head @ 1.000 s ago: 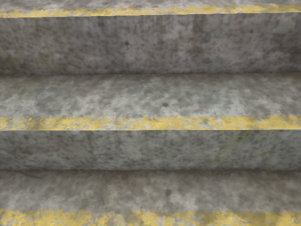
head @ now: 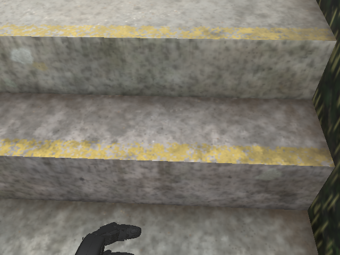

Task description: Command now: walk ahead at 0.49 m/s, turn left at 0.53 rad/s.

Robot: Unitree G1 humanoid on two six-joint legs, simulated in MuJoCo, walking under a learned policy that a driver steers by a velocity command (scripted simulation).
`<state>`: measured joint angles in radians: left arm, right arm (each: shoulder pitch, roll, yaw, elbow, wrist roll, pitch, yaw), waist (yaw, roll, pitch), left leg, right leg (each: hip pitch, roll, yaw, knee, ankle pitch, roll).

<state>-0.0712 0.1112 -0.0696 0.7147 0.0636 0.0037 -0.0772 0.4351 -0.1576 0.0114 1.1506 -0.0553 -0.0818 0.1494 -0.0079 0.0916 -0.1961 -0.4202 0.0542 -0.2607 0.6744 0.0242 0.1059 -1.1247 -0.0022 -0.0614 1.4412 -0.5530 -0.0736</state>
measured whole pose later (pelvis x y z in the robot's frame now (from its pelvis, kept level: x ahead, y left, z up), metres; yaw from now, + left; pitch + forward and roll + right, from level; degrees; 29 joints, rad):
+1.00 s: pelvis +0.40 +0.17 +0.37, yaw +17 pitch +2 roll -2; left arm 0.20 0.18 0.01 0.90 -0.05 -0.03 -0.11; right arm 0.44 -0.18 0.04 1.11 -0.15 -0.08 0.10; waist 0.02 0.00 -0.09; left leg -0.16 0.02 0.23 0.48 -0.36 0.08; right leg -1.49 0.06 0.10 2.31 0.12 -0.26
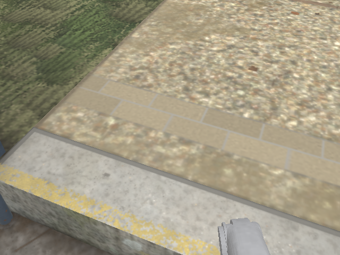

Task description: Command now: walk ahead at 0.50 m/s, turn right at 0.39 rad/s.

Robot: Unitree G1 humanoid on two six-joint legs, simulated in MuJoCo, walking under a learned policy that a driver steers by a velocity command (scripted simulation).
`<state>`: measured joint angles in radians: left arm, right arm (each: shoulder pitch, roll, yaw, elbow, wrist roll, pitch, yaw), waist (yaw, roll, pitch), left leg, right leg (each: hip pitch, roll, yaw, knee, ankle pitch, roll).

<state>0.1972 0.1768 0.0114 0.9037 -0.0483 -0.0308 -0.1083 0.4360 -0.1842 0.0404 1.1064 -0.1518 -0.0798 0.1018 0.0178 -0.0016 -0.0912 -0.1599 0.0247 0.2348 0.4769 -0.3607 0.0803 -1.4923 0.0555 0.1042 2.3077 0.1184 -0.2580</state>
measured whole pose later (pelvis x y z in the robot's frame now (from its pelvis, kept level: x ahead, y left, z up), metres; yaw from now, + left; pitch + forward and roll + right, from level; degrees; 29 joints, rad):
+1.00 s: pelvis +0.48 -0.05 +0.42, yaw -32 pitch +4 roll +4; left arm -0.06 0.28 0.03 0.76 0.03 -0.10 -0.12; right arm 0.15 -0.28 -0.07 0.93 -0.05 -0.15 -0.04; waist -0.06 -0.06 -0.10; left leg -0.23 0.06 0.32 0.41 -0.22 0.00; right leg -0.75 -0.09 0.01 1.03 -0.24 -0.03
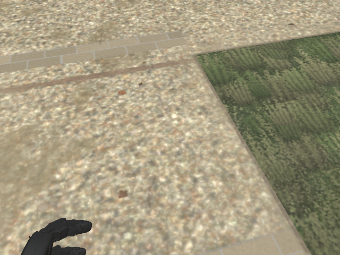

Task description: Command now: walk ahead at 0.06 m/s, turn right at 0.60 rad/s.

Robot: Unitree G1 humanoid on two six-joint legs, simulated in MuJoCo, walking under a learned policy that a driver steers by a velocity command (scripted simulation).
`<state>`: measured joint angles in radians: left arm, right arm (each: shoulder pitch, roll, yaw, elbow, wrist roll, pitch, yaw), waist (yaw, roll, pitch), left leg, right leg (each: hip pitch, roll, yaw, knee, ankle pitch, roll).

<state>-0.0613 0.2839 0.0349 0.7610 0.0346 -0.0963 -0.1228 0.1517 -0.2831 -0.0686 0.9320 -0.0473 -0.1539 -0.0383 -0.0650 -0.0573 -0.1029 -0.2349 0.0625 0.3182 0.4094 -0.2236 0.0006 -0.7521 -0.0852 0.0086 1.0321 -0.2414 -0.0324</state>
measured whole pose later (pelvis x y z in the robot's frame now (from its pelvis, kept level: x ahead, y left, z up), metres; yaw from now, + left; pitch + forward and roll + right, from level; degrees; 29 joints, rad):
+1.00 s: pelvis +0.05 +0.04 -0.02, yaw +18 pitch +1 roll -2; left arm 0.18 0.27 0.07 0.65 -0.01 -0.01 0.04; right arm 0.12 -0.24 -0.05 0.58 0.02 0.04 0.04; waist 0.03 -0.02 0.02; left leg -0.37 0.04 0.04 0.68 -0.32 0.01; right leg -0.31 -0.13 -0.19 0.69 -0.37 0.03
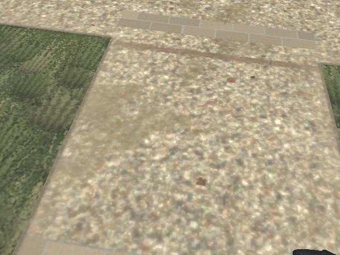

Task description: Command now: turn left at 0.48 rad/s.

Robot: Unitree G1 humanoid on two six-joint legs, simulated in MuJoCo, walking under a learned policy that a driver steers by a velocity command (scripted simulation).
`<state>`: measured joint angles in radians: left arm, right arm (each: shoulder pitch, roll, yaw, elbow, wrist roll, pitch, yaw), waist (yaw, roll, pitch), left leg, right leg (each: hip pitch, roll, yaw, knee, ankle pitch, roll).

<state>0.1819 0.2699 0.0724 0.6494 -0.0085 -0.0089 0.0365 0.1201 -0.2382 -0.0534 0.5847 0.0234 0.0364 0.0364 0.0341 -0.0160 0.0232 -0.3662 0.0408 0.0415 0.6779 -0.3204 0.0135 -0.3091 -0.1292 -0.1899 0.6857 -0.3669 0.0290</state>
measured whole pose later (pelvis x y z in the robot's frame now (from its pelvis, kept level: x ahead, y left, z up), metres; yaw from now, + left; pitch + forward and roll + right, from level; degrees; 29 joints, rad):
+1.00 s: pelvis +0.01 +0.04 +0.01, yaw -25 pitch +1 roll +0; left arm 0.16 0.28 0.06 0.59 -0.02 0.04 0.01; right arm 0.22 -0.20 -0.03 0.60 -0.02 -0.02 -0.04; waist -0.04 -0.04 0.01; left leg -0.30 0.02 0.08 0.57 -0.28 0.03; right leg -0.59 0.00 0.05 1.26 -0.38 0.08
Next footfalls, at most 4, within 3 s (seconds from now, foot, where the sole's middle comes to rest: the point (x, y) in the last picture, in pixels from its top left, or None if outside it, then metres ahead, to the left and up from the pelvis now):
0.44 right None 0.03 -0.12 -0.76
0.80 left None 0.10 0.12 -0.76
1.14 right None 0.01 -0.11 -0.76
1.52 left None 0.08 0.14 -0.76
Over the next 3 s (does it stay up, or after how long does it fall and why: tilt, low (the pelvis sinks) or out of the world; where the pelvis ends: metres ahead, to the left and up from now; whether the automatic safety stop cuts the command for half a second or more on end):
stays up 0.73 -0.12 0.01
